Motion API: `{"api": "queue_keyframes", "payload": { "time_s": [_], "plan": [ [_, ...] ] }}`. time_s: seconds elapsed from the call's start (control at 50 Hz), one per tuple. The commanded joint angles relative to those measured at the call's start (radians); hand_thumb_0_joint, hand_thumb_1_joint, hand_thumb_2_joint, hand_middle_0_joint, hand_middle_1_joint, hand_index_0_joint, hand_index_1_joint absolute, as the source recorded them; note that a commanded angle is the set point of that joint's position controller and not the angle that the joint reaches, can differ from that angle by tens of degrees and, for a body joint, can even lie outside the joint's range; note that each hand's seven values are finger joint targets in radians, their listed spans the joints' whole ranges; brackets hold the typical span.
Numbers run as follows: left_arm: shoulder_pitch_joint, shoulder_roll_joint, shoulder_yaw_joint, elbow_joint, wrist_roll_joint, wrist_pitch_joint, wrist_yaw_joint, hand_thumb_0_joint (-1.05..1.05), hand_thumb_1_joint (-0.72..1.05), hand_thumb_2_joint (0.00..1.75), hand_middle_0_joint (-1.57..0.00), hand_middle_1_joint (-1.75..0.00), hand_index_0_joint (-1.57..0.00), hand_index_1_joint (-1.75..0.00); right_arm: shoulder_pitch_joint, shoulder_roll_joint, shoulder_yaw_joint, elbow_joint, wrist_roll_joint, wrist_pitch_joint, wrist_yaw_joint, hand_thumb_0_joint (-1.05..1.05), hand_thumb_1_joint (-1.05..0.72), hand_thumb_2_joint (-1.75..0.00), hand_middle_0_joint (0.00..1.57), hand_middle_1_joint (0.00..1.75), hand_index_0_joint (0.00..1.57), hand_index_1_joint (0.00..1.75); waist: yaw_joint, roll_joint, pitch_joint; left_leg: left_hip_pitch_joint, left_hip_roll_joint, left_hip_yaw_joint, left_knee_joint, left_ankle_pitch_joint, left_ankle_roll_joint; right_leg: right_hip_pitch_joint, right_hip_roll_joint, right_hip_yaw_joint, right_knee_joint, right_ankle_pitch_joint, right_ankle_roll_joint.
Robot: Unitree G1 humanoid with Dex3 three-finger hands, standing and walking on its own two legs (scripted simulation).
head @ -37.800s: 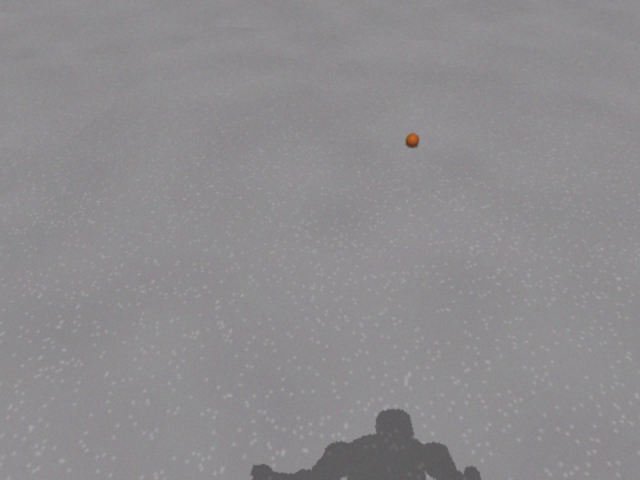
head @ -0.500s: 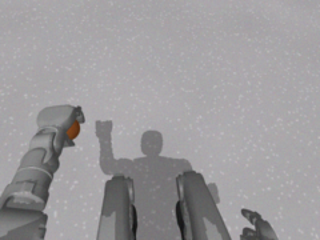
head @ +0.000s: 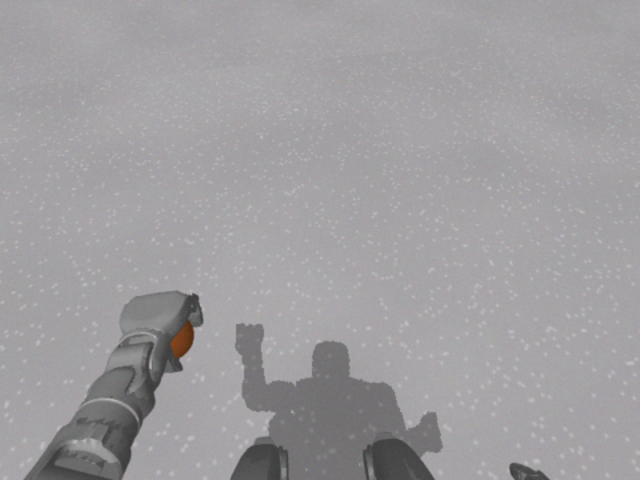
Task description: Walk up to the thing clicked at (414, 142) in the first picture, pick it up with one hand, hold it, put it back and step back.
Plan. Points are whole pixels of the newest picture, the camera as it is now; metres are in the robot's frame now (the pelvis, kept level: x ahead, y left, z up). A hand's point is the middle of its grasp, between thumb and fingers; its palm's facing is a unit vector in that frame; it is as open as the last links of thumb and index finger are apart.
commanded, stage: lift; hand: left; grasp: from above
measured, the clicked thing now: (168, 336) +0.36 +0.23 -0.10
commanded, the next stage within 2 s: hold in 0.34 s
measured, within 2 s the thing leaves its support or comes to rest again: neither
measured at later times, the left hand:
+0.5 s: hand (152, 317) +0.35 +0.22 -0.01, palm faces -0.44 -0.07 -0.89, open 8.7 cm
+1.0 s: hand (139, 307) +0.34 +0.22 +0.03, palm faces -0.45 -0.05 -0.89, open 8.7 cm
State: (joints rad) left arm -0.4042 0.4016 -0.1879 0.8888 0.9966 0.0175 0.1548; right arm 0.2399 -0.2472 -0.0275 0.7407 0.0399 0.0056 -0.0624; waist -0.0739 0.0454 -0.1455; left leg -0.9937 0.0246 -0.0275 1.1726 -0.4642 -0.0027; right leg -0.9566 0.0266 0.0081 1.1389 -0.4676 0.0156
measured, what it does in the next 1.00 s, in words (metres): rises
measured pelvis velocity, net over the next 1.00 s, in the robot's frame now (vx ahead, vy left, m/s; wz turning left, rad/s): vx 0.04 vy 0.00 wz -0.01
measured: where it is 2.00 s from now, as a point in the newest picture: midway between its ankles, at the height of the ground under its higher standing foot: outside the picture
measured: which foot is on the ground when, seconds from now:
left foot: down 0.00-1.00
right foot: down 0.00-1.00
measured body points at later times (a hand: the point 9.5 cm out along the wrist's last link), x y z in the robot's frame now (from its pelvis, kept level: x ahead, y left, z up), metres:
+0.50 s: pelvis +0.03 +0.00 +0.06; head +0.07 -0.01 +0.51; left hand +0.37 +0.22 +0.04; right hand +0.12 -0.26 -0.07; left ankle +0.06 +0.12 -0.64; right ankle +0.05 -0.13 -0.64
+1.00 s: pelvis +0.04 +0.00 +0.08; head +0.06 -0.02 +0.53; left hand +0.36 +0.22 +0.08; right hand +0.16 -0.26 -0.04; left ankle +0.06 +0.12 -0.64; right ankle +0.05 -0.13 -0.64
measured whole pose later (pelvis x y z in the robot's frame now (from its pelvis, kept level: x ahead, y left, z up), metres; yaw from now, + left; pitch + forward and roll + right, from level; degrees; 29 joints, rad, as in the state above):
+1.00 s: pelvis +0.04 +0.00 +0.08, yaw -1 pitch +4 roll +0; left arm -0.29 0.39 -0.23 0.73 0.99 0.02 0.03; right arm 0.22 -0.25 -0.04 0.71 0.06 0.04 -0.05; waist -0.01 0.05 -0.05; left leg -0.41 0.01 0.02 0.64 -0.30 0.00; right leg -0.40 0.00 0.05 0.63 -0.31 0.02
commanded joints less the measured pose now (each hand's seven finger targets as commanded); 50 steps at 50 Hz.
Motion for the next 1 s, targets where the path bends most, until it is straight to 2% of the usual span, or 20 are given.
{"api": "queue_keyframes", "payload": {
  "time_s": [0.0,0.04,0.06,0.08,0.18,0.2,0.24,0.26,0.3,0.36,0.44,0.5,0.54,0.62,0.7,0.76,0.82,0.84,0.92,0.98],
  "plan": [
    [-0.278,0.196,0.085,-0.116,0.006,0.014,0.061,0.00,0.60,0.69,-0.86,-0.85,-0.92,-0.79,0.052,-0.141,-0.054,-0.069,-0.004,-0.035,-0.005,0.00,-0.90,-0.90,0.20,0.30,0.20,0.30,0.004,0.015,-0.302,0.330,-0.024,0.007,-0.257,0.167,0.010,0.232,0.024,-0.005,-0.258,0.172,-0.033],
    [-0.306,0.187,0.074,-0.142,0.004,0.017,0.061,0.00,0.59,0.69,-0.87,-0.84,-0.92,-0.78,0.049,-0.137,-0.056,-0.074,-0.006,-0.032,-0.003,0.00,-0.90,-0.90,0.20,0.30,0.20,0.30,0.004,0.024,-0.296,0.367,-0.026,0.004,-0.288,0.195,0.008,0.262,0.022,-0.002,-0.280,0.199,-0.033],
    [-0.282,0.196,0.080,-0.136,0.006,0.019,0.061,0.00,0.59,0.69,-0.87,-0.83,-0.92,-0.78,0.045,-0.139,-0.057,-0.081,-0.005,-0.031,-0.003,0.00,-0.90,-0.90,0.20,0.30,0.20,0.30,0.013,0.013,-0.283,0.380,-0.028,0.009,-0.305,0.192,0.010,0.283,0.022,-0.002,-0.305,0.194,-0.031],
    [-0.254,0.169,0.066,-0.112,0.003,0.023,0.058,0.00,0.58,0.67,-0.87,-0.81,-0.92,-0.76,0.045,-0.138,-0.056,-0.081,-0.004,-0.030,-0.001,0.00,-0.90,-0.90,0.20,0.30,0.20,0.30,0.002,-0.013,-0.261,0.379,-0.030,0.009,-0.315,0.191,0.011,0.283,0.021,0.000,-0.316,0.195,-0.030],
    [-0.284,0.189,0.074,-0.185,-0.006,0.023,0.054,0.00,0.57,0.70,-0.86,-0.83,-0.91,-0.78,0.038,-0.137,-0.060,-0.094,-0.003,-0.025,0.001,0.00,-0.90,-0.90,0.20,0.30,0.20,0.30,0.017,-0.007,-0.282,0.463,-0.036,0.021,-0.367,0.255,0.014,0.388,0.014,0.012,-0.382,0.264,-0.022],
    [-0.261,0.168,0.062,-0.159,-0.003,0.025,0.051,0.00,0.56,0.71,-0.85,-0.83,-0.90,-0.78,0.038,-0.135,-0.059,-0.091,-0.003,-0.024,0.001,0.00,-0.90,-0.90,0.20,0.30,0.20,0.30,0.009,-0.022,-0.266,0.466,-0.037,0.024,-0.376,0.258,0.016,0.397,0.013,0.013,-0.395,0.272,-0.020],
    [-0.265,0.177,0.073,-0.187,-0.011,0.021,0.047,0.00,0.57,0.70,-0.87,-0.81,-0.92,-0.76,0.041,-0.137,-0.062,-0.088,-0.001,-0.025,0.001,0.00,-0.90,-0.90,0.20,0.30,0.20,0.30,0.014,-0.014,-0.256,0.493,-0.034,0.020,-0.404,0.272,0.012,0.412,0.015,0.012,-0.409,0.277,-0.023],
    [-0.264,0.168,0.065,-0.172,-0.008,0.022,0.043,0.00,0.58,0.69,-0.87,-0.82,-0.92,-0.76,0.040,-0.137,-0.064,-0.086,-0.001,-0.025,0.001,0.00,-0.90,-0.90,0.20,0.30,0.20,0.30,0.010,-0.004,-0.251,0.514,-0.033,0.022,-0.417,0.281,0.009,0.415,0.014,0.009,-0.416,0.281,-0.025],
    [-0.272,0.182,0.067,-0.206,-0.002,0.015,0.041,0.00,0.60,0.70,-0.88,-0.83,-0.93,-0.77,0.034,-0.138,-0.066,-0.091,0.000,-0.025,0.000,0.00,-0.90,-0.90,0.20,0.30,0.20,0.30,0.023,0.005,-0.260,0.553,-0.033,0.023,-0.440,0.296,0.008,0.438,0.015,0.008,-0.437,0.291,-0.026],
    [-0.258,0.177,0.068,-0.199,-0.011,0.011,0.035,0.00,0.59,0.71,-0.87,-0.83,-0.93,-0.78,0.026,-0.139,-0.064,-0.093,0.003,-0.025,0.002,0.00,-0.90,-0.90,0.20,0.30,0.20,0.30,0.018,-0.008,-0.224,0.566,-0.035,0.020,-0.470,0.294,0.007,0.462,0.014,0.009,-0.465,0.288,-0.023],
    [-0.230,0.153,0.049,-0.191,-0.008,0.008,0.019,0.00,0.60,0.70,-0.86,-0.87,-0.93,-0.80,0.020,-0.140,-0.066,-0.098,0.007,-0.022,0.005,0.00,-0.90,-0.90,0.20,0.30,0.20,0.30,0.023,-0.032,-0.212,0.598,-0.036,0.026,-0.496,0.323,0.008,0.496,0.015,0.011,-0.491,0.313,-0.024],
    [-0.273,0.188,0.056,-0.248,0.000,0.002,0.006,0.00,0.58,0.71,-0.84,-0.89,-0.91,-0.82,0.003,-0.143,-0.067,-0.102,0.009,-0.019,0.002,0.00,-0.90,-0.90,0.20,0.30,0.20,0.30,0.030,-0.017,-0.233,0.639,-0.037,0.031,-0.510,0.367,0.009,0.525,0.016,0.012,-0.510,0.357,-0.020],
    [-0.225,0.170,0.050,-0.229,-0.002,0.001,-0.005,0.00,0.60,0.70,-0.86,-0.88,-0.92,-0.81,0.001,-0.140,-0.066,-0.101,0.012,-0.019,0.003,0.00,-0.90,-0.90,0.20,0.30,0.20,0.30,0.031,-0.027,-0.196,0.635,-0.041,0.035,-0.522,0.365,0.008,0.531,0.014,0.016,-0.522,0.357,-0.019],
    [-0.230,0.189,0.054,-0.253,0.002,0.000,-0.023,0.00,0.58,0.71,-0.84,-0.89,-0.91,-0.82,-0.017,-0.143,-0.066,-0.110,0.014,-0.015,0.004,0.00,-0.90,-0.90,0.20,0.30,0.20,0.30,0.043,-0.027,-0.189,0.661,-0.040,0.035,-0.544,0.386,0.008,0.563,0.013,0.016,-0.542,0.369,-0.020],
    [-0.225,0.176,0.048,-0.282,-0.011,-0.001,-0.043,0.00,0.60,0.70,-0.86,-0.90,-0.93,-0.82,-0.038,-0.141,-0.063,-0.125,0.017,-0.012,0.004,0.00,-0.90,-0.90,0.20,0.30,0.20,0.30,0.051,-0.027,-0.168,0.682,-0.038,0.034,-0.575,0.374,0.006,0.575,0.016,0.016,-0.561,0.352,-0.023],
    [-0.226,0.184,0.047,-0.299,-0.004,0.000,-0.055,0.00,0.58,0.69,-0.83,-0.91,-0.91,-0.83,-0.040,-0.143,-0.062,-0.130,0.018,-0.010,0.005,0.00,-0.91,-0.90,0.20,0.30,0.20,0.30,0.048,-0.023,-0.171,0.698,-0.035,0.031,-0.583,0.397,0.006,0.589,0.018,0.016,-0.564,0.368,-0.023],
    [-0.215,0.198,0.054,-0.321,-0.006,-0.004,-0.068,0.00,0.57,0.70,-0.82,-0.91,-0.89,-0.83,-0.057,-0.141,-0.060,-0.140,0.019,-0.008,0.004,0.00,-0.90,-0.90,0.20,0.30,0.20,0.30,0.062,-0.003,-0.163,0.712,-0.038,0.037,-0.598,0.396,0.005,0.607,0.016,0.018,-0.580,0.365,-0.024],
    [-0.219,0.181,0.044,-0.323,-0.006,-0.003,-0.072,0.00,0.58,0.68,-0.82,-0.92,-0.90,-0.84,-0.056,-0.140,-0.059,-0.141,0.020,-0.009,0.005,0.00,-0.90,-0.90,0.20,0.30,0.20,0.30,0.050,-0.023,-0.164,0.719,-0.036,0.035,-0.602,0.400,0.006,0.605,0.017,0.020,-0.579,0.370,-0.025],
    [-0.226,0.203,0.057,-0.355,-0.011,-0.002,-0.083,0.00,0.60,0.73,-0.85,-0.94,-0.92,-0.86,-0.061,-0.143,-0.060,-0.148,0.021,-0.004,0.004,0.00,-0.91,-0.90,0.20,0.30,0.20,0.30,0.064,-0.027,-0.181,0.742,-0.035,0.039,-0.610,0.439,0.010,0.639,0.016,0.017,-0.592,0.410,-0.022],
    [-0.213,0.187,0.047,-0.356,-0.011,0.000,-0.088,0.00,0.59,0.74,-0.85,-0.92,-0.92,-0.85,-0.075,-0.138,-0.053,-0.150,0.021,-0.004,0.003,0.00,-0.90,-0.90,0.20,0.30,0.20,0.30,0.060,-0.026,-0.153,0.746,-0.038,0.041,-0.624,0.411,0.010,0.632,0.014,0.022,-0.612,0.384,-0.020]
  ]
}}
